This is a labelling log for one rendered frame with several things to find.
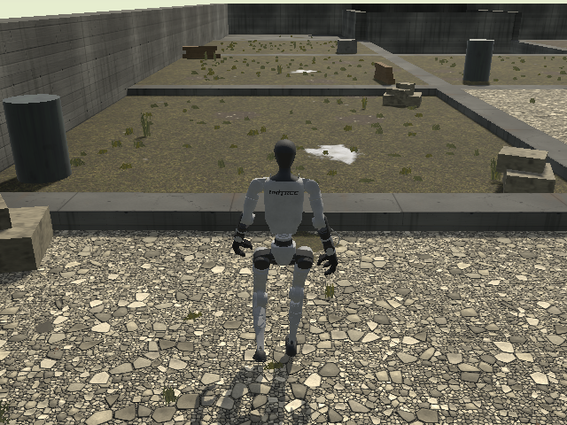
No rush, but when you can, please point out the robot right shin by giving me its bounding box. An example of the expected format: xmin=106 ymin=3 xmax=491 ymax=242
xmin=288 ymin=288 xmax=304 ymax=344

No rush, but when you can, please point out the left robot upper arm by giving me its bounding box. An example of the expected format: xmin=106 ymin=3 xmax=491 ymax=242
xmin=240 ymin=177 xmax=267 ymax=225

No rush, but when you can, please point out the left robot forearm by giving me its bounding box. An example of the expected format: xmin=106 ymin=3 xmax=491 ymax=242
xmin=234 ymin=211 xmax=250 ymax=243

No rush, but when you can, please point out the robot left hand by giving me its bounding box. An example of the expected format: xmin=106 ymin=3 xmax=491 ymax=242
xmin=232 ymin=239 xmax=252 ymax=257

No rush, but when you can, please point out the right robot forearm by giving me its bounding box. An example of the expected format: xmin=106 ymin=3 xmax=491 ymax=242
xmin=317 ymin=215 xmax=336 ymax=256

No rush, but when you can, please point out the right robot thigh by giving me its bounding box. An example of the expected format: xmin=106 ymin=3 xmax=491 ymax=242
xmin=289 ymin=246 xmax=314 ymax=303

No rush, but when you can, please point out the robot right hand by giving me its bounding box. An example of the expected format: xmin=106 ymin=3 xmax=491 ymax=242
xmin=317 ymin=252 xmax=338 ymax=275

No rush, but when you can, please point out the right robot upper arm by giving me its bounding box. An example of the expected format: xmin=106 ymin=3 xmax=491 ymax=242
xmin=303 ymin=178 xmax=326 ymax=228

